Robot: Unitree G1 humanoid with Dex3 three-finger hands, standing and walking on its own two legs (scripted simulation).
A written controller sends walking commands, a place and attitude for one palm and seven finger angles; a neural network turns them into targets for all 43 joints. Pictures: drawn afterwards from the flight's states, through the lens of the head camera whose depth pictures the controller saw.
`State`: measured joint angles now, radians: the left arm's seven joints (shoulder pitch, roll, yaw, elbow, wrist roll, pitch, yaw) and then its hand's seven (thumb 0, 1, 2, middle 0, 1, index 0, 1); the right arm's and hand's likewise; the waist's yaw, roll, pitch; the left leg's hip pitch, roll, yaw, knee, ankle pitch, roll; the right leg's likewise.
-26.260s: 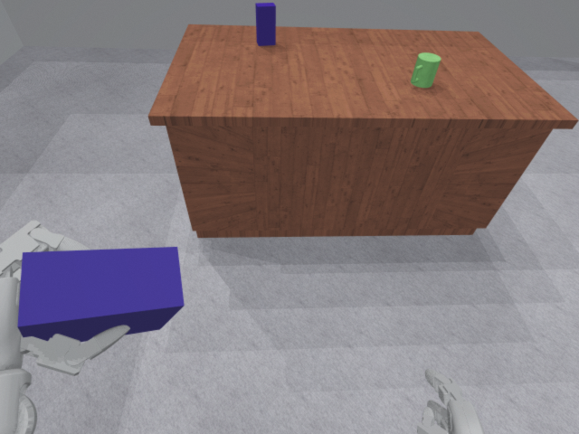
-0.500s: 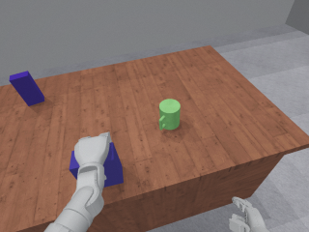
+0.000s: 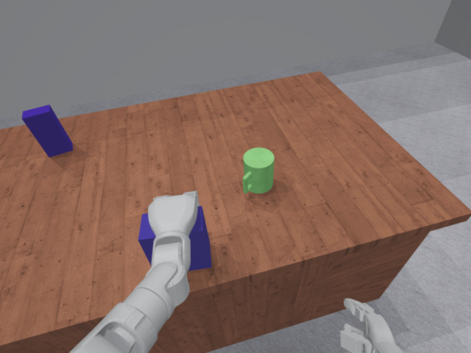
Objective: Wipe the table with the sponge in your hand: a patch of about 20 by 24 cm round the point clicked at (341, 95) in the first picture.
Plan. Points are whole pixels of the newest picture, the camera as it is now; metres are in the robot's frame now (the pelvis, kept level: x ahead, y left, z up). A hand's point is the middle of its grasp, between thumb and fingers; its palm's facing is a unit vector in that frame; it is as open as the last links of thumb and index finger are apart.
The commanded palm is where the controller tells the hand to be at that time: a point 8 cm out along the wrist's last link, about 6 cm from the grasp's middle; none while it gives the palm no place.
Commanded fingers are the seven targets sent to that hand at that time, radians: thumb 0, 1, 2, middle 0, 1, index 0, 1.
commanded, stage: slide across to the third lane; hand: left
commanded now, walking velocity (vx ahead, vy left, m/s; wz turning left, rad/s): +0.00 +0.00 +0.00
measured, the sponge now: (180, 248) +0.33 +0.17 -0.05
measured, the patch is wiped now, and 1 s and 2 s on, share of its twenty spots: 0.95 0.95 0.95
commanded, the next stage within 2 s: wipe forward along the third lane in 0.88 s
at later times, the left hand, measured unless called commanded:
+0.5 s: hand (184, 227) +0.34 +0.15 +0.01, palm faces -0.04 -0.02 -1.00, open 10.2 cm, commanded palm +0.31 +0.13 +0.05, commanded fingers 0.00 0.10 1.30 -1.20 -1.60 -1.20 -1.60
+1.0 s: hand (185, 227) +0.35 +0.15 +0.01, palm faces -0.04 -0.02 -1.00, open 10.2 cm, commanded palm +0.31 +0.13 +0.05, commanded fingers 0.00 0.10 1.30 -1.20 -1.60 -1.20 -1.60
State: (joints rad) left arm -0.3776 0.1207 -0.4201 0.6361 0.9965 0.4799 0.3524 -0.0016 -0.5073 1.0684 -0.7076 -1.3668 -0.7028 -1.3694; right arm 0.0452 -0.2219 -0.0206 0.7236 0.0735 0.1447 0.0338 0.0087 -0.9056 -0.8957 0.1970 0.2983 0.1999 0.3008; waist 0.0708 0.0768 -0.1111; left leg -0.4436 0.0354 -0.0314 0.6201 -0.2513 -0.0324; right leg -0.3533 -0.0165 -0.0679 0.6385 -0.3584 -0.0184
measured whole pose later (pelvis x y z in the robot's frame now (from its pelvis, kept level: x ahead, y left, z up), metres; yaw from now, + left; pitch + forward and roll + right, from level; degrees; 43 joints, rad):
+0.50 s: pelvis +0.00 -0.01 +0.00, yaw +0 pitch +5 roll +0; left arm -0.41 0.12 -0.39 0.72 0.98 0.46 0.38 0.00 -0.52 1.07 -0.72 -1.35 -0.72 -1.35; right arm 0.09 -0.23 -0.04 0.74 0.07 0.15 0.03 0.01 -0.91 -0.90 0.20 0.30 0.20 0.30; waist 0.06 0.08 -0.13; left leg -0.44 0.05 -0.03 0.60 -0.24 -0.03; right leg -0.36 0.00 -0.06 0.63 -0.35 -0.03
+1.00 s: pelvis +0.00 +0.00 +0.00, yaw +0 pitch +5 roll +0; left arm -0.42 0.10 -0.42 0.71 0.99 0.47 0.37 0.00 -0.52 1.07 -0.73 -1.35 -0.72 -1.35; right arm 0.05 -0.23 -0.03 0.73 0.07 0.17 0.03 0.01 -0.91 -0.90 0.20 0.30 0.20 0.30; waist 0.07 0.07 -0.12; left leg -0.44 0.04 -0.03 0.61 -0.25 -0.04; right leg -0.35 -0.01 -0.07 0.63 -0.36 -0.02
